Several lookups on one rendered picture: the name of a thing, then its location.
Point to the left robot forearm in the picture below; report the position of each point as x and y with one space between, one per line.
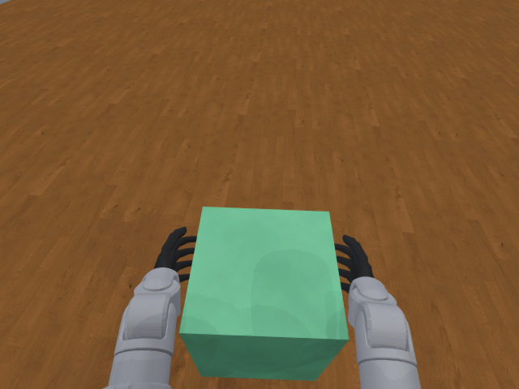
145 344

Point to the right robot forearm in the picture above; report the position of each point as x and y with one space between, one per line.
384 346

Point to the carton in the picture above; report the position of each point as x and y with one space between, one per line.
264 295

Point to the robot right hand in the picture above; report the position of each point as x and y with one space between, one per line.
358 262

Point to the robot left hand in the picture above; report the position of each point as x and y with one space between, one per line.
170 254

